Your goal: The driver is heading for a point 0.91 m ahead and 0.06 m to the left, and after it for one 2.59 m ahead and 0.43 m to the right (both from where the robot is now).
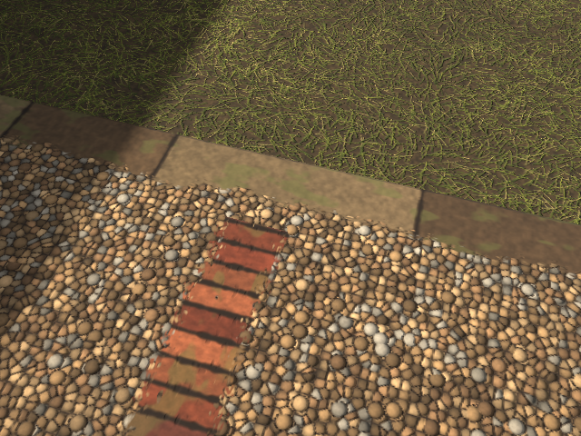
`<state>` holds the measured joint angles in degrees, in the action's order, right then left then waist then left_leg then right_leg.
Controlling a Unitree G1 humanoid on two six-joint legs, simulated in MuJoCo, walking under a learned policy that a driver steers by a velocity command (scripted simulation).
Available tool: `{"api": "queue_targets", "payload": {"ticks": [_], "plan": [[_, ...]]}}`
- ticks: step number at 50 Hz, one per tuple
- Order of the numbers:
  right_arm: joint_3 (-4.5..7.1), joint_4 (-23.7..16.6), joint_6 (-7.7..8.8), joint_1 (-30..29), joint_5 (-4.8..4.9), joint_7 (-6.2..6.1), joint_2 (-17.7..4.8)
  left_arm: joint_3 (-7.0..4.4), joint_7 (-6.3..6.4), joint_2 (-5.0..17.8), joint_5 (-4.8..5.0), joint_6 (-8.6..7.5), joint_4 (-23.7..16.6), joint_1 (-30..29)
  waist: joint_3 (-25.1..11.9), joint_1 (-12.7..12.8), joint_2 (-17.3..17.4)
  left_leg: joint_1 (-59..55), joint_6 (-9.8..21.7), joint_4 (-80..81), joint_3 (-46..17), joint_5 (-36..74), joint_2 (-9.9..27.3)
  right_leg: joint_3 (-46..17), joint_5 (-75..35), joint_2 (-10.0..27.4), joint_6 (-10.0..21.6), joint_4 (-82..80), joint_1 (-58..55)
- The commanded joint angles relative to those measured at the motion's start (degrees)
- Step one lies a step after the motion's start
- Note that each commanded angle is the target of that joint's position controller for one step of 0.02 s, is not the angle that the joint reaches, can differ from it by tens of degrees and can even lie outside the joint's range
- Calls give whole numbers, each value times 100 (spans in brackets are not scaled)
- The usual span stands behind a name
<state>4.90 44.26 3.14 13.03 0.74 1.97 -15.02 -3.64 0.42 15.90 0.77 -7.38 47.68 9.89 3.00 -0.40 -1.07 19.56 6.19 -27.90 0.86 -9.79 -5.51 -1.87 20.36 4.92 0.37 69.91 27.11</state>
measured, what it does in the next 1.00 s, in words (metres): walks ahead, turning left: right foot, then left foot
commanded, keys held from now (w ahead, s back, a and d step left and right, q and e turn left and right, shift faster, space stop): w+q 0.26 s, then w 0.74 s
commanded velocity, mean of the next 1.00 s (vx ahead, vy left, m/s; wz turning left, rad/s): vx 0.50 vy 0.00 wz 0.29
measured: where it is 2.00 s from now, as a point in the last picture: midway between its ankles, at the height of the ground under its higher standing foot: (240, 220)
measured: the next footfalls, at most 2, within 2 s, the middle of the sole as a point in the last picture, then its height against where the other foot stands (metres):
right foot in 0.36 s outside the picture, level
left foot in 0.86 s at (210, 379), level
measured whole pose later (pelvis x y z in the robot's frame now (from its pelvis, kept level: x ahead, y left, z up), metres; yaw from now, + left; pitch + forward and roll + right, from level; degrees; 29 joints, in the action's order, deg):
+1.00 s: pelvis +0.52 +0.09 +0.00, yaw +15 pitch +2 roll +0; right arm 2.8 41.1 4.5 11.1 0.0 1.6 -14.8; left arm -2.6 -0.7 17.2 1.1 -4.9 48.5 17.1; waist 0.5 0.8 -1.9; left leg 18.9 3.2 -26.3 2.0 -9.6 -1.7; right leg -0.8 21.0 3.4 1.2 64.9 25.8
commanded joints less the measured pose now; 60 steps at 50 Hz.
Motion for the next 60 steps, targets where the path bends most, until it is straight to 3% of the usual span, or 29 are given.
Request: {"api": "queue_targets", "payload": {"ticks": [1,4,8,12,15,17,18,19,20,21,22,23,26,29,32,36,39,41,42,43,44,45,46,47,48,49,53,56,60], "plan": [[130,-474,150,-92,-1,-80,-649,-178,19,562,-125,49,-400,218,-650,214,184,-932,1147,1507,-2017,1401,1525,-222,-407,291,-115,-577,816],[187,-412,159,241,20,-202,-874,-129,54,414,-184,122,-645,-377,-426,71,233,-689,1072,1582,-1675,1668,1331,-111,-1228,123,-332,-1637,1013],[178,-350,94,590,61,-272,-856,-48,-25,255,-115,76,-901,-1194,-296,-263,548,-618,725,1443,-1524,963,1044,-75,-2469,-250,-315,-3330,685],[177,-253,40,898,94,-291,-859,-64,-138,398,-46,-13,-1140,-1627,-267,-425,649,-1045,641,1033,-2019,680,1247,-176,-2432,-436,-210,-4008,496],[178,-245,-15,877,62,-342,-848,-118,-207,559,-40,-104,-1130,-1387,-340,-278,844,-1489,545,587,-2379,894,1459,-164,-1880,-463,-17,-4262,159],[113,-284,-25,746,36,-327,-676,-224,-177,736,-110,-160,-906,-516,-736,159,890,-1449,335,-209,-2201,1917,1137,16,-1875,-506,288,-4577,-1109],[8,-395,-1,640,-45,-292,-451,-296,-143,989,-199,-170,-804,345,-1464,562,552,-825,135,-1566,-1852,1560,852,-654,-1938,234,677,-4349,-2538],[-87,-383,60,1510,89,-284,-138,-447,-139,1464,-258,-103,-573,1219,-2359,438,-1072,1224,-359,-3625,-1157,-402,13,-2973,-1142,1457,1677,-4503,-4777],[-86,-303,105,1646,158,-286,-400,-372,-203,1098,-80,-64,-430,1377,-2228,453,-1520,2256,-400,-4477,-1278,-2311,72,-4392,187,1855,1811,-5220,-4891],[15,-353,108,1025,177,-273,-829,-259,-192,702,2,-33,-507,1032,-1289,535,-794,2653,-376,-4844,-1354,-1895,365,-3755,763,1652,1539,-5342,-4125],[6,-471,101,517,105,-270,-829,-189,-180,570,-43,30,-594,631,-762,443,-288,2558,-364,-4761,-1071,-1444,610,-2973,406,1414,1351,-5442,-3289],[4,-557,115,223,3,-253,-748,-133,-186,457,-82,67,-587,382,-350,305,-106,2428,-362,-4383,-932,-1146,787,-2450,-145,1165,1307,-5634,-2557],[-25,-503,86,405,-7,-217,-450,-77,-196,376,-108,30,-512,272,-335,13,-430,1782,-401,-3647,-643,-743,1101,-1545,-1281,730,1233,-5956,-1806],[-101,-670,99,-14,-61,-226,-306,-148,-158,674,-57,14,-369,497,-293,89,-335,1965,-531,-2766,-479,-190,1212,-1087,-2096,752,1356,-6151,-1823],[-168,-782,148,-569,-50,-184,-193,-163,-119,790,-1,86,-271,699,-261,279,-305,1761,-572,-1608,-327,712,1145,-604,-2295,590,1196,-6184,-1880],[-184,-956,184,-1243,29,-87,-218,-158,-111,893,62,174,-75,1143,-122,538,-341,1424,-586,-693,-157,1176,934,-442,-2145,656,1094,-6054,-2090],[-158,-1104,220,-1509,57,-5,-333,-168,-97,967,85,262,37,1272,-32,513,-415,1377,-413,-310,-147,734,847,-568,-2273,913,997,-5804,-2547],[-85,-1042,250,-1158,36,13,-501,-192,-69,1079,95,327,58,1158,-218,204,-464,706,-237,-3,-10,479,684,-499,-3113,934,862,-5321,-2686],[22,-850,250,-544,0,-17,-686,-169,-54,1036,100,349,54,1111,-596,-126,-376,-229,-93,185,125,519,536,-262,-3932,709,733,-4590,-2577],[156,-615,243,414,-46,-74,-1008,-86,-37,848,32,342,-19,1067,-1265,-542,-187,-1719,161,20,-251,681,911,2,-3744,427,527,-3345,-1889],[292,-529,203,1204,-171,-130,-1631,96,-47,320,-84,246,-233,1416,-2162,-600,1036,-3945,900,-9,-2411,624,2417,406,-1576,-296,132,-1107,220],[239,-423,170,1403,-59,-99,-1441,135,-72,290,-14,127,-192,1550,-2625,-580,1767,-4363,1404,807,-4203,-196,2924,-180,1267,-663,71,6,1379],[113,-447,167,1080,-24,-89,-1083,-7,-108,811,124,64,-265,1143,-1774,-584,1190,-3723,1150,955,-3633,-634,2705,-379,1041,-297,130,449,1935],[41,-505,160,699,-20,-88,-884,-9,-121,831,146,54,-366,735,-1196,-459,872,-2939,938,1054,-2841,-510,2439,-227,518,-38,178,309,1948],[-17,-530,162,326,-52,-60,-727,-12,-109,757,66,83,-382,562,-769,-274,536,-2144,836,1273,-2322,-145,2179,-141,103,137,139,-41,1730],[-62,-555,189,80,-86,-39,-588,-45,-93,725,-6,148,-368,581,-563,-80,578,-1584,759,1481,-1974,186,1983,-181,-192,289,101,-372,1404],[-10,-383,318,26,-85,-42,-723,-11,-62,446,-52,340,-376,612,-367,189,547,-872,862,1960,-1246,1055,1797,-123,-934,345,-95,-967,1087],[9,-197,298,267,-62,-119,-810,21,-73,352,-82,321,-546,33,-219,42,412,-1007,754,2028,-852,1355,1686,-99,-1863,321,-150,-1993,1283],[36,11,265,568,-47,-175,-984,94,-184,233,-1,273,-711,-657,-76,-258,419,-1259,550,2082,-379,1106,1661,101,-2747,111,-55,-3180,1030]]}}
Keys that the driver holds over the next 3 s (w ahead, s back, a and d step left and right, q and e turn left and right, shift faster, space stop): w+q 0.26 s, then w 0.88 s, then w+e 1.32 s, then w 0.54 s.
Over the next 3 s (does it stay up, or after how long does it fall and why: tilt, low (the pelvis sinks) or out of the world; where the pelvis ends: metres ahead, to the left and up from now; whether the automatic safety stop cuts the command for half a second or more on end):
stays up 1.59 -0.07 -0.01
